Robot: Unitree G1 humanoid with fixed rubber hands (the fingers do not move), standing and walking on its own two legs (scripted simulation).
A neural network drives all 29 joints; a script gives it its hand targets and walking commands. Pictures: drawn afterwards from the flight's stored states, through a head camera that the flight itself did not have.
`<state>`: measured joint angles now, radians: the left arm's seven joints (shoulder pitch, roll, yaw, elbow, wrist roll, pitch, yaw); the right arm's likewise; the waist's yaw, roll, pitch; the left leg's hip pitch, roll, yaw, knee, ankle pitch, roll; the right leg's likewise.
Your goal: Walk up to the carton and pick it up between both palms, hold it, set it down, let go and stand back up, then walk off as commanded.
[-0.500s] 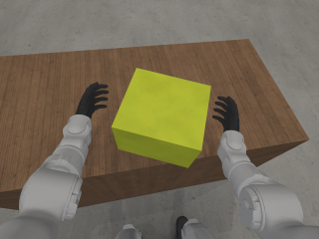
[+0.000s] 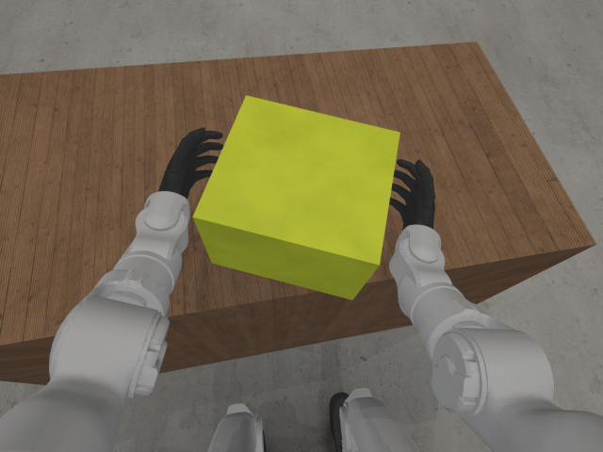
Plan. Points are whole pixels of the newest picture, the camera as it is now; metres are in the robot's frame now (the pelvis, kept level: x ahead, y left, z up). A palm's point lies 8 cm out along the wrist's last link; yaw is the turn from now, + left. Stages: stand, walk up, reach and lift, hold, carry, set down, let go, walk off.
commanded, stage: reach and lift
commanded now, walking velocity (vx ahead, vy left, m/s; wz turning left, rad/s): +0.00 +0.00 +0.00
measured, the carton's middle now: (301, 201) +0.46 -0.01 -0.03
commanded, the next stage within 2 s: none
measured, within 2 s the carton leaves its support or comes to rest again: neither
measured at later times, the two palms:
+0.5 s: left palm (185, 189) +0.46 +0.15 +0.01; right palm (415, 228) +0.39 -0.16 -0.01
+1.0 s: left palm (187, 190) +0.46 +0.14 +0.00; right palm (415, 228) +0.39 -0.17 -0.01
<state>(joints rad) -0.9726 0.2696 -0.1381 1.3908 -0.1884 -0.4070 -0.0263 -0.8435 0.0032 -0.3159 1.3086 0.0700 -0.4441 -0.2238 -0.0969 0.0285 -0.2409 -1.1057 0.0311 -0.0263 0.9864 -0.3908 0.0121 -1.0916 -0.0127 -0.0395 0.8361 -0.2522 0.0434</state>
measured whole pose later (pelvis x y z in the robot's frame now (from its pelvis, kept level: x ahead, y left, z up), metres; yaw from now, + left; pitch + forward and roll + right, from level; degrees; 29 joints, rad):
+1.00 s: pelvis +0.01 -0.01 +0.00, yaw +0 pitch +28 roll -3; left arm -1.01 0.24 0.24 1.60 0.16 -0.59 -0.07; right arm -0.79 0.11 -0.65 1.31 -0.28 -0.66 -0.26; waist -0.10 0.03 -0.21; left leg -1.06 0.03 -0.03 0.97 -0.40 0.01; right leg -1.06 -0.01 -0.04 0.85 -0.28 0.03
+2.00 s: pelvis +0.01 -0.02 +0.01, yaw +1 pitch +29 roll -2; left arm -0.98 0.23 0.13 1.60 0.08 -0.65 -0.04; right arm -0.75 0.08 -0.47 1.31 -0.20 -0.70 -0.31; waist -0.10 0.03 -0.22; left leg -1.04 0.03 -0.03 0.88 -0.35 -0.01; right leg -1.05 -0.01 -0.04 0.77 -0.23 0.01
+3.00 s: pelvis +0.03 -0.04 +0.06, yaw +3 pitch +7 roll +0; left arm -0.84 0.20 0.02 1.24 -0.07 -0.06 -0.03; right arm -0.65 0.01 -0.13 0.83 0.07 0.11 -0.33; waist -0.10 0.03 -0.21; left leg -0.41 0.02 -0.03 0.56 -0.27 -0.02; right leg -0.46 -0.02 -0.04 0.55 -0.22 0.00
